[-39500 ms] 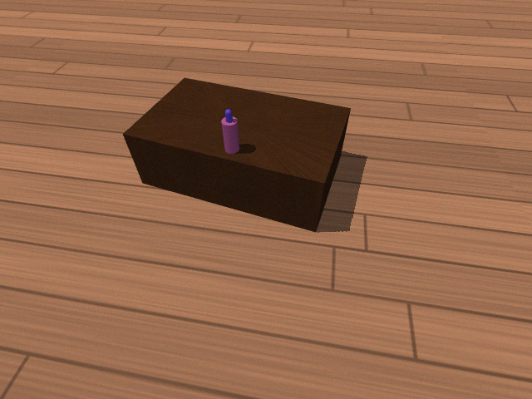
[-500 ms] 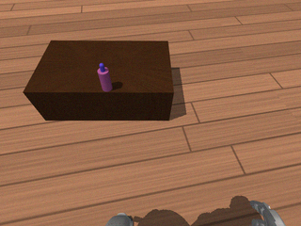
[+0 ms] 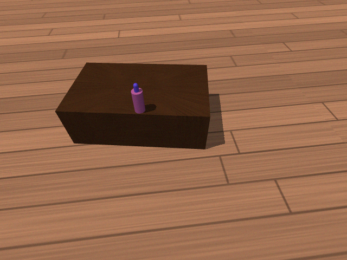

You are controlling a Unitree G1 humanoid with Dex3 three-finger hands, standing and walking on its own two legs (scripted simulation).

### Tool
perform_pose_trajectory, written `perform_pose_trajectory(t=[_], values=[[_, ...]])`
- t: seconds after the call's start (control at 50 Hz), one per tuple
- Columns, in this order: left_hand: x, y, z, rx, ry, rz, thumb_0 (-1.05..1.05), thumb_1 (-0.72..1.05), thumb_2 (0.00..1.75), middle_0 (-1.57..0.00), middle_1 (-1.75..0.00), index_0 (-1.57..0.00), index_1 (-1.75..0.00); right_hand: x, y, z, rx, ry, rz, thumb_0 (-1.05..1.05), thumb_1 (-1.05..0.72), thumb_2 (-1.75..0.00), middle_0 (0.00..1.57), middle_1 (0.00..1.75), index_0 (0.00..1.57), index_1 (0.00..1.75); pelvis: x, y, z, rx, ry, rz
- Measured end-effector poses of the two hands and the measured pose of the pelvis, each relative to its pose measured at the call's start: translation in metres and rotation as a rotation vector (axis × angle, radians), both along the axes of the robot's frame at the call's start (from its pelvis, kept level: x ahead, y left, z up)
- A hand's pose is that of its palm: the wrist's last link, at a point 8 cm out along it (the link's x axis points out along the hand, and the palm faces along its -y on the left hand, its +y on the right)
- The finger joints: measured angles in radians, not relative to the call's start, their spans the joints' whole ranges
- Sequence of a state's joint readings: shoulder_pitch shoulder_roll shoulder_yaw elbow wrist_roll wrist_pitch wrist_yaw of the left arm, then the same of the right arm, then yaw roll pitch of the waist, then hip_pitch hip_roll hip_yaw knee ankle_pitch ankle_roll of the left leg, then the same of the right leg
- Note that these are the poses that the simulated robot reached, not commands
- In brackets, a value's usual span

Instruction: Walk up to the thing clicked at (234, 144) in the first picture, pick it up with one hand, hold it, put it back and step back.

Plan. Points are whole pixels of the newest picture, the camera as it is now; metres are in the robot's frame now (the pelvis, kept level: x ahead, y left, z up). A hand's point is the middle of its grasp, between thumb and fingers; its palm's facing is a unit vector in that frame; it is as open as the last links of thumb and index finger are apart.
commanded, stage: step back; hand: left
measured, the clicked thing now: (137, 97) +1.04 +0.22 -0.33
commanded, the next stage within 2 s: stand in 0.68 s
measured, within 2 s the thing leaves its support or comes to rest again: neither
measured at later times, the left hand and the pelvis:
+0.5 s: hand out of the picture +0.11 +0.27 -0.15, palm faces +0.04 -0.92 -0.39, open 7.4 cm; pelvis +0.04 +0.00 -0.01, yaw +1 degrees
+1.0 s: hand out of the picture +0.13 +0.27 -0.14, palm faces -0.03 -0.94 -0.33, open 7.4 cm; pelvis +0.06 +0.02 +0.02, yaw +0 degrees
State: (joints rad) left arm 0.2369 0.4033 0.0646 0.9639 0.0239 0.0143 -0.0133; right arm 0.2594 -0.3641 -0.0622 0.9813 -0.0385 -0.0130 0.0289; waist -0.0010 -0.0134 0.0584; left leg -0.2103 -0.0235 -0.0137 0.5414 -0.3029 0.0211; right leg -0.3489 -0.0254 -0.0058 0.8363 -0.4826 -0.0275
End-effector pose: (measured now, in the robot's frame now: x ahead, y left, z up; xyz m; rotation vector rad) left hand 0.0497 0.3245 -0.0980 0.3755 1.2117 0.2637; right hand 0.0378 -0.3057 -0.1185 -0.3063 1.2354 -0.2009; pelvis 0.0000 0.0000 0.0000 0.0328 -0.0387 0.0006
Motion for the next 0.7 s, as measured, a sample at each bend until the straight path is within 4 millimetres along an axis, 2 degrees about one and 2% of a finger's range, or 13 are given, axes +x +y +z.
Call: perform_pose_trajectory(t=[0.12, 0.2, 0.28, 0.38, 0.52, 0.7], values=[[0.020, -0.020, -0.003, -0.006, -0.034, -0.025, 0.01, 0.90, 0.89, -0.20, -0.30, -0.20, -0.29, 0.013, -0.017, -0.005, 0.002, -0.017, -0.009, 0.01, -0.90, -0.90, 0.21, 0.30, 0.21, 0.31, 0.009, -0.016, -0.004, -0.021, -0.006, -0.007], [0.027, -0.035, -0.001, -0.014, -0.071, -0.011, 0.01, 0.90, 0.89, -0.20, -0.30, -0.20, -0.30, 0.032, -0.024, -0.007, -0.006, -0.003, 0.001, 0.01, -0.90, -0.90, 0.20, 0.30, 0.20, 0.30, 0.018, -0.023, -0.003, -0.025, -0.005, 0.004], [0.031, -0.041, 0.004, -0.020, -0.076, 0.009, 0.01, 0.90, 0.89, -0.20, -0.30, -0.20, -0.30, 0.052, -0.025, -0.005, -0.007, -0.005, 0.034, 0.01, -0.90, -0.90, 0.20, 0.30, 0.20, 0.30, 0.027, -0.021, 0.002, -0.026, -0.005, 0.018], [0.036, -0.033, 0.000, -0.019, -0.052, 0.024, 0.01, 0.90, 0.89, -0.20, -0.30, -0.21, -0.30, 0.074, -0.017, -0.005, -0.013, 0.002, 0.057, 0.01, -0.90, -0.90, 0.20, 0.30, 0.20, 0.30, 0.036, -0.014, 0.001, -0.023, -0.004, 0.028], [0.052, -0.012, -0.017, -0.032, -0.030, 0.031, 0.01, 0.90, 0.89, -0.20, -0.30, -0.20, -0.30, 0.099, 0.008, -0.005, -0.016, -0.032, 0.058, 0.01, -0.90, -0.90, 0.20, 0.30, 0.20, 0.30, 0.043, 0.002, -0.007, -0.023, -0.006, 0.011], [0.064, -0.006, -0.013, -0.046, -0.007, 0.001, 0.01, 0.90, 0.89, -0.20, -0.30, -0.20, -0.29, 0.129, 0.032, 0.006, 0.028, -0.097, 0.050, 0.01, -0.90, -0.90, 0.20, 0.30, 0.20, 0.30, 0.051, 0.010, 0.002, -0.042, -0.002, -0.010]])
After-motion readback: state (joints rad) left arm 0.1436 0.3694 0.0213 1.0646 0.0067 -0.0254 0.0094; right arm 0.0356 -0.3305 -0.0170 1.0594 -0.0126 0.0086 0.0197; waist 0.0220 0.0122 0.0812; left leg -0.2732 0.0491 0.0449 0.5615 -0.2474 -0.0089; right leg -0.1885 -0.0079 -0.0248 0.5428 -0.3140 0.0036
